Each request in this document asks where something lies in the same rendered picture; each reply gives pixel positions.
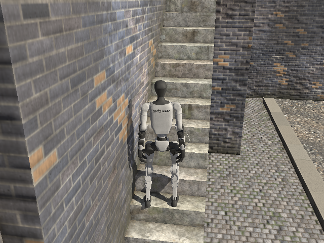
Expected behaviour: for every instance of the stairs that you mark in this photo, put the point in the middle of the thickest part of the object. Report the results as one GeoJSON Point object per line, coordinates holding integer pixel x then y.
{"type": "Point", "coordinates": [185, 63]}

